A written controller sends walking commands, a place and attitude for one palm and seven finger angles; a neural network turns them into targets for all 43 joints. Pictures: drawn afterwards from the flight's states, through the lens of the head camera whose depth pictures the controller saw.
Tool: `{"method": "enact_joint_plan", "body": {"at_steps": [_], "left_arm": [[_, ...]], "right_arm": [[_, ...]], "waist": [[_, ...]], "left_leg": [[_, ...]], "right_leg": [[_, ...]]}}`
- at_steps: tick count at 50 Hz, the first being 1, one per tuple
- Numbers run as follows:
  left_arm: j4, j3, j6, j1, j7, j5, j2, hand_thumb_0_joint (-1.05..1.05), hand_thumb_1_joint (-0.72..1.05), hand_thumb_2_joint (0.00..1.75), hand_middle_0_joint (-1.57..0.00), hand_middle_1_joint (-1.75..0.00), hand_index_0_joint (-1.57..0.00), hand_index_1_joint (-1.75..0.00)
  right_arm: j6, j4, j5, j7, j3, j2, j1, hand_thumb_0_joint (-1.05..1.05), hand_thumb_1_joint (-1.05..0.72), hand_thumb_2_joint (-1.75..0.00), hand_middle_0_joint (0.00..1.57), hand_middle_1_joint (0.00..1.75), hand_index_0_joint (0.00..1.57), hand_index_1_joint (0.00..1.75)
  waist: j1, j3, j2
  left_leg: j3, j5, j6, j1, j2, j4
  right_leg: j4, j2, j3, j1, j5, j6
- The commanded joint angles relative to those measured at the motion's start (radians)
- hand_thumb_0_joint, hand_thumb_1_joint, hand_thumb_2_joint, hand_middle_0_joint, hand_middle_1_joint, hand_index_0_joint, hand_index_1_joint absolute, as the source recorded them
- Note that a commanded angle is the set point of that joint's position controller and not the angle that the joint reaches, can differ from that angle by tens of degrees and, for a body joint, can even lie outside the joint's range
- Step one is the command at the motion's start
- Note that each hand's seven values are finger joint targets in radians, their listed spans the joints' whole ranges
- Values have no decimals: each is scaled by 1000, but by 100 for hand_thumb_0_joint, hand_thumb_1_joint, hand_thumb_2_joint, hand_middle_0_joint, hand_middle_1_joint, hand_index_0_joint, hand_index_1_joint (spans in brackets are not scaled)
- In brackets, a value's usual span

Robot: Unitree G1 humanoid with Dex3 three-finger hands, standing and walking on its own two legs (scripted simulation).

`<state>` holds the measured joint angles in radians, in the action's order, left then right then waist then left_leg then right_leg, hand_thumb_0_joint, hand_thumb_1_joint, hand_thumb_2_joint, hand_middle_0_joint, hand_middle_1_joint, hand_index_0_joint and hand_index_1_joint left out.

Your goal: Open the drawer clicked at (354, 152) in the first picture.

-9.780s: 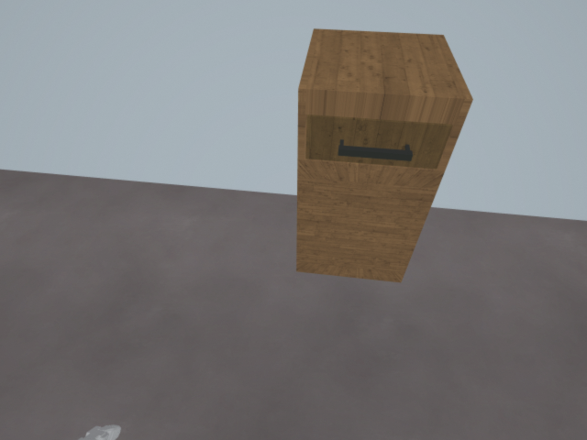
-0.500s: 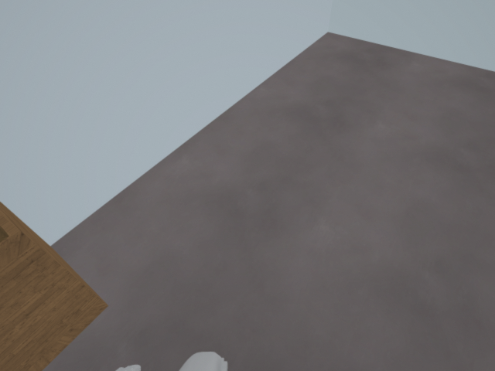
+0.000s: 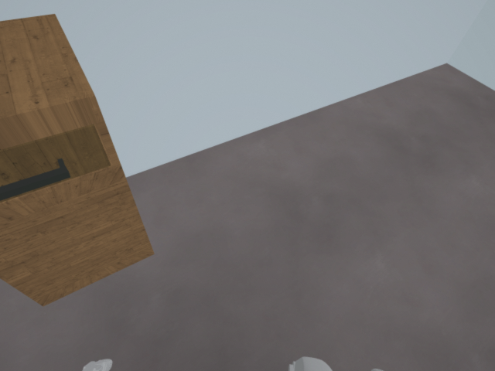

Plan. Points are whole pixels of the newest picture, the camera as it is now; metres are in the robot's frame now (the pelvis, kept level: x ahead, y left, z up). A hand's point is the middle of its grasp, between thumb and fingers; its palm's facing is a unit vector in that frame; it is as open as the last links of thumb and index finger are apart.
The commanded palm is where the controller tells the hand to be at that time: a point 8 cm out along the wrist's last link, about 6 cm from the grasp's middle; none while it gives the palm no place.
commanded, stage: turn to face it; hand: left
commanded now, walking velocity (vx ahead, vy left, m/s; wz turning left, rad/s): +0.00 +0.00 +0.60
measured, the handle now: (19, 181) +0.48 +0.56 -0.11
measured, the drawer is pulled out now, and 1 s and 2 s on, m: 0.00 0.00 0.00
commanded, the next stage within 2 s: take the last steps up to it in 0.84 s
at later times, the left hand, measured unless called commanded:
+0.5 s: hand out of the picture +0.04 +0.15 -0.14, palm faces +0.29 -0.91 -0.30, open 7.4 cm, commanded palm none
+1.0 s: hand out of the picture -0.12 +0.18 -0.18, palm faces +0.56 -0.80 -0.22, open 7.4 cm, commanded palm none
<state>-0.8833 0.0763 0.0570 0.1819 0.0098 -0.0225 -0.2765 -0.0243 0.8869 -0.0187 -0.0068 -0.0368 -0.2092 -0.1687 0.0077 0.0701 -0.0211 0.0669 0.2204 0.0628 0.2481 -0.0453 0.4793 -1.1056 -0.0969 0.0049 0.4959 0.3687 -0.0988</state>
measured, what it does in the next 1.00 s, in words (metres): steps on the spot, turning left: right foot, then left foot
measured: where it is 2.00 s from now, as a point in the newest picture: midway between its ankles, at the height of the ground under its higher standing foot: outside the picture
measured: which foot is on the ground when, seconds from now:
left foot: down 0.00-0.30, up 0.32-0.76, down 0.78-1.00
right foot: up 0.00-0.28, down 0.30-0.80, up 0.82-1.00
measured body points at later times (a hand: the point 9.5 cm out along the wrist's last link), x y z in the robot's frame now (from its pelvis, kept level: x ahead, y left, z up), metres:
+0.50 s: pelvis +0.00 -0.07 +0.00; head +0.02 -0.10 +0.45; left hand +0.03 +0.20 -0.11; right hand +0.09 -0.32 -0.17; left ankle -0.06 +0.08 -0.64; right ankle +0.02 -0.16 -0.74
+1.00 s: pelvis -0.03 -0.01 +0.00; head -0.03 +0.03 +0.45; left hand -0.15 +0.22 -0.16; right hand +0.19 -0.15 -0.12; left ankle -0.08 +0.06 -0.74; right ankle +0.03 -0.17 -0.66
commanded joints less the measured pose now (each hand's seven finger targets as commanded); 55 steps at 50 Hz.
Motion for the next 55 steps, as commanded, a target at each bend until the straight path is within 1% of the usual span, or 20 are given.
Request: {"method": "enact_joint_plan", "body": {"at_steps": [1,8,13,14,15,16,17,21,26,31,35,37,38,39,40,41,44,47,50,55], "left_arm": [[88,11,-26,-40,11,4,-78,0,90,90,-20,-30,-20,-30],[128,1,-37,-88,20,18,-50,0,90,90,-20,-30,-20,-30],[100,10,-54,30,29,27,-70,0,90,90,-20,-30,-20,-30],[93,19,-65,60,33,20,-122,0,90,90,-20,-30,-20,-30],[98,36,-69,61,40,4,-204,0,90,90,-20,-30,-20,-30],[106,31,-60,55,40,6,-209,0,90,90,-20,-30,-20,-30],[119,22,-58,-1,41,8,-163,0,90,90,-20,-30,-20,-30],[116,-3,-64,-71,27,11,-75,0,90,90,-20,-30,-20,-30],[68,5,-67,56,29,5,-87,0,90,90,-20,-30,-20,-30],[24,14,-66,136,25,-8,-115,0,90,90,-20,-30,-20,-30],[7,25,-61,151,25,-13,-139,0,90,90,-20,-30,-20,-30],[-6,24,-56,131,23,-5,-139,0,90,90,-20,-30,-20,-30],[-5,21,-51,125,22,7,-121,0,90,90,-20,-30,-20,-30],[14,10,-45,152,18,16,-62,0,90,90,-20,-30,-20,-30],[38,-15,-38,112,21,14,-13,0,90,90,-20,-30,-20,-30],[36,-12,-27,84,26,10,-38,0,90,90,-20,-30,-20,-30],[-18,-4,-23,63,19,9,-44,0,90,90,-20,-30,-20,-30],[-53,-5,-27,107,11,10,-36,0,90,90,-20,-30,-20,-30],[-65,-16,-31,107,6,4,-17,0,90,90,-20,-30,-20,-30],[-49,-23,-44,21,-8,-6,1,0,90,90,-20,-30,-20,-30]], "right_arm": [[11,-43,-1,14,-69,-215,-72,0,-90,-90,20,30,20,30],[2,-35,-9,18,-81,-218,-105,0,-90,-90,20,30,20,30],[-5,-45,2,14,-82,-192,-65,0,-90,-90,20,30,20,30],[-4,-46,13,8,-76,-149,-84,0,-90,-90,20,30,20,30],[-2,-66,17,9,-69,-87,-98,0,-90,-90,20,30,20,30],[-9,-68,1,11,-85,-147,-91,0,-90,-90,20,30,20,30],[-22,-54,-5,6,-89,-150,-94,0,-90,-90,20,30,20,30],[-41,-3,-7,-18,-86,-120,-131,0,-90,-90,20,30,20,30],[-46,-15,-6,-18,-75,-115,-44,0,-90,-90,20,30,20,30],[-36,-29,3,-15,-55,-92,42,0,-90,-90,20,30,20,30],[-14,-27,12,-8,-35,-73,42,0,-90,-90,20,30,20,30],[-2,-6,12,-4,-34,-83,-22,0,-90,-90,20,30,20,30],[9,8,9,-4,-41,-121,-74,0,-90,-90,20,30,20,30],[22,9,2,1,-62,-226,-109,0,-90,-90,20,30,20,30],[15,20,9,11,-74,-290,-155,0,-90,-90,20,30,20,30],[6,24,5,16,-68,-275,-148,0,-90,-90,20,30,20,30],[15,15,-1,37,-39,-187,-33,0,-90,-90,20,30,20,30],[26,15,5,38,-29,-160,-18,0,-90,-90,20,30,20,30],[37,42,3,37,-28,-144,-81,0,-90,-90,20,30,20,30],[49,85,-5,36,-37,-118,-168,0,-90,-90,20,30,20,30]], "waist": [[-44,-93,155],[-52,-124,171],[10,-158,147],[20,-187,21],[26,-172,-267],[18,-149,-187],[-14,-90,-105],[-61,-1,-139],[0,4,-160],[33,-29,-187],[39,-92,-217],[0,-121,-185],[-32,-158,-94],[-48,-207,197],[-67,-204,321],[-71,-175,200],[-30,-72,226],[-4,-93,163],[-18,-107,146],[-51,-2,149]], "left_leg": [[291,-285,105,-105,241,-153],[410,-419,126,-106,232,-90],[404,-331,45,75,141,1],[333,-122,-14,214,82,102],[98,298,-100,408,-64,345],[76,373,-106,360,-41,549],[91,310,-101,342,-10,659],[9,126,-124,338,33,792],[-28,123,-143,349,62,715],[-83,218,-139,275,65,491],[-138,234,-112,140,44,258],[-154,74,-100,-7,30,51],[-118,-87,-87,-151,67,-87],[167,-408,-3,-332,302,-121],[304,-800,109,-320,454,-108],[214,-704,150,-244,460,-85],[139,-692,109,-159,323,-101],[83,-657,91,-174,278,-120],[119,-435,101,-206,278,-171],[213,7,130,-181,304,-279]], "right_leg": [[65,8,-17,50,0,-9],[276,67,-29,-50,72,10],[678,85,-19,-390,-148,34],[792,-43,-134,-561,-178,66],[837,-331,-412,-633,-239,175],[838,-426,-411,-449,-291,257],[851,-361,-316,-343,-200,261],[827,-188,-64,-263,-238,183],[821,-217,-28,-333,-268,201],[759,-245,13,-404,-500,224],[669,-256,40,-432,-659,229],[581,-227,91,-384,-611,173],[469,-200,127,-302,-506,128],[267,-79,181,-73,-124,51],[134,-16,107,34,306,19],[52,-39,50,-11,282,41],[-22,-29,5,18,118,32],[-16,-14,18,-8,39,20],[30,1,26,-3,11,15],[139,-8,25,64,14,29]]}}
